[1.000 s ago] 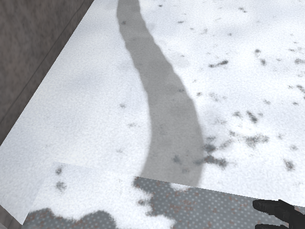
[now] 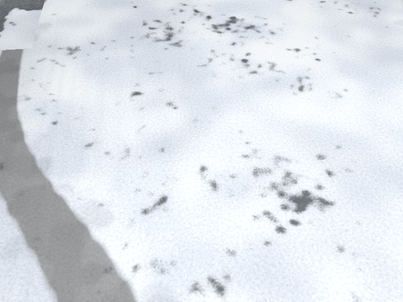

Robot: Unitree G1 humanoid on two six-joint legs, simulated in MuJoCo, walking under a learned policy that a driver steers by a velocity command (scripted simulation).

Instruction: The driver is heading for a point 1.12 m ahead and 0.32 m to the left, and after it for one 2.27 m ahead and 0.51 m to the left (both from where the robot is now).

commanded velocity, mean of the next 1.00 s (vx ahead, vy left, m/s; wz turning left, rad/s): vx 0.50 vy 0.00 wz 0.49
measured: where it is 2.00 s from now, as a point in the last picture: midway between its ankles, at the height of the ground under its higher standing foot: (114, 170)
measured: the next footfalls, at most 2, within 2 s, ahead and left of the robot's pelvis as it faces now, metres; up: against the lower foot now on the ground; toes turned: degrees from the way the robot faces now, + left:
left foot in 0.28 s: +0.33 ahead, +0.15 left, +0.00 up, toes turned +9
right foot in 0.72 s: +0.68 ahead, +0.04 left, +0.00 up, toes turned +29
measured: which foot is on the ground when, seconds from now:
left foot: up 0.00-0.26, down 0.28-0.72, up 0.74-1.00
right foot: down 0.00-0.28, up 0.30-0.70, down 0.72-1.00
